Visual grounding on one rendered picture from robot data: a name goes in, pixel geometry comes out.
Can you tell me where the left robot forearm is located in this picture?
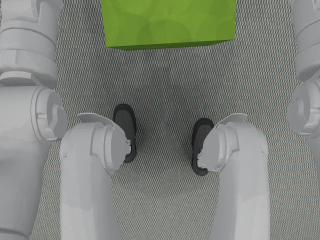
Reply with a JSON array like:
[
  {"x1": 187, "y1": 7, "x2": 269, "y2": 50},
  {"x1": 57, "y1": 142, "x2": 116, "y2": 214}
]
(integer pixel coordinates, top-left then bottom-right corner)
[{"x1": 0, "y1": 0, "x2": 64, "y2": 90}]

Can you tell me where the right robot shin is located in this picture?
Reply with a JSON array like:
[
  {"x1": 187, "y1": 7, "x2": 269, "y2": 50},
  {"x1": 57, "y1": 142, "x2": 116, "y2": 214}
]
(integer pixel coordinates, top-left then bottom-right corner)
[{"x1": 197, "y1": 113, "x2": 268, "y2": 173}]

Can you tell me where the right robot forearm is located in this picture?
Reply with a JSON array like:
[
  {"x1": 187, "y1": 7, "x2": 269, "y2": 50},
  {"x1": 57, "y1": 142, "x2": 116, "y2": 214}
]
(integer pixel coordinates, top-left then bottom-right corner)
[{"x1": 287, "y1": 0, "x2": 320, "y2": 82}]

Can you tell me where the carton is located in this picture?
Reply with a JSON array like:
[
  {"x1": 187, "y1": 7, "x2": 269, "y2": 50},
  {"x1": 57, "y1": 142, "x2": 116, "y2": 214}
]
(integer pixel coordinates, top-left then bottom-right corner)
[{"x1": 100, "y1": 0, "x2": 237, "y2": 51}]

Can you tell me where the robot right foot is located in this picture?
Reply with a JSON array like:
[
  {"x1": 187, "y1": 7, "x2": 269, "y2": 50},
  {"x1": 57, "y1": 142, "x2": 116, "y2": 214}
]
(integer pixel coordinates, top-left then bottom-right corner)
[{"x1": 191, "y1": 118, "x2": 214, "y2": 176}]

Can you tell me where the left robot upper arm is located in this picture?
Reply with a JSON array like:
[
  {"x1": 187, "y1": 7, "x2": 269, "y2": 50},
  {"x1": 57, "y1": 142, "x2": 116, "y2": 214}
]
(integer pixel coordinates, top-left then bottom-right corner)
[{"x1": 0, "y1": 85, "x2": 68, "y2": 240}]

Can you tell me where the right robot upper arm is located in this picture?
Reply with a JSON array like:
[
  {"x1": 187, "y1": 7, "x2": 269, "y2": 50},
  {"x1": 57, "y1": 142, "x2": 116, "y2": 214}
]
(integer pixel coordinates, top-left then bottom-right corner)
[{"x1": 286, "y1": 77, "x2": 320, "y2": 192}]

